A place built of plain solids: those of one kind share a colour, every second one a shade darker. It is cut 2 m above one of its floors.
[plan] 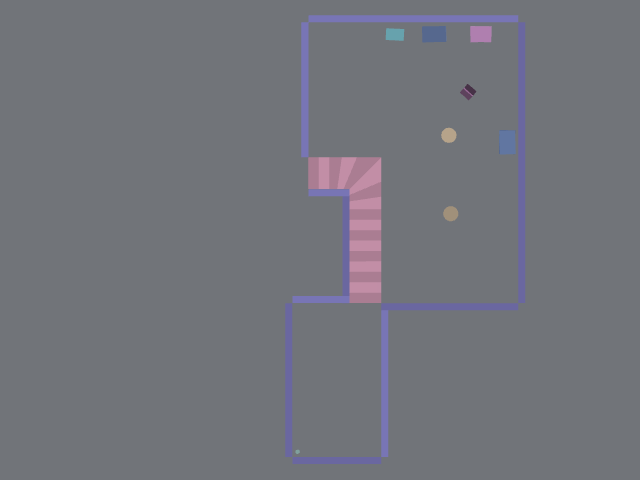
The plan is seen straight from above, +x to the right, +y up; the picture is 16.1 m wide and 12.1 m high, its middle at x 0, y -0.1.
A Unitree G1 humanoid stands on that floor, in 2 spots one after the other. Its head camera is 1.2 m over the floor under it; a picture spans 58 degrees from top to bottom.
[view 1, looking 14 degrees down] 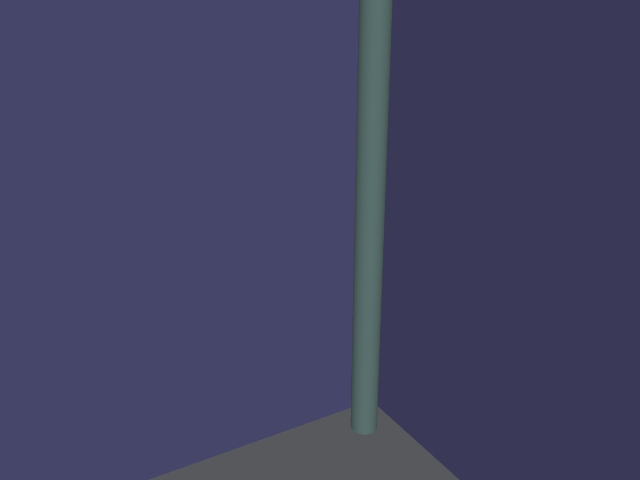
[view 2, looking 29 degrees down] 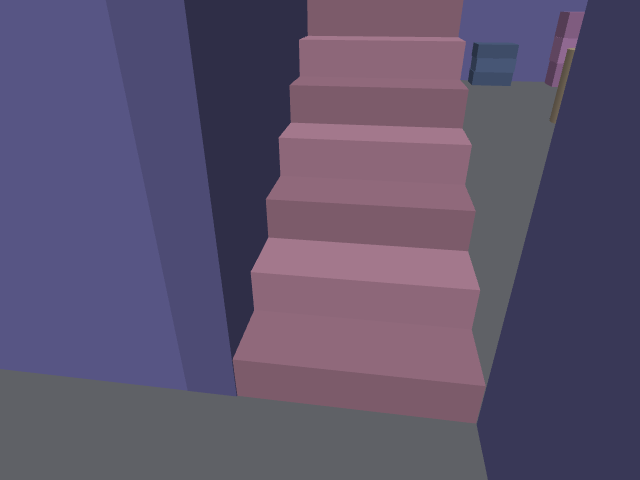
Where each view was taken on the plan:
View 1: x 0.36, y -4.15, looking -119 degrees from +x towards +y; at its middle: wall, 1.68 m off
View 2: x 1.17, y -2.69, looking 98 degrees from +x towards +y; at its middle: tread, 1.76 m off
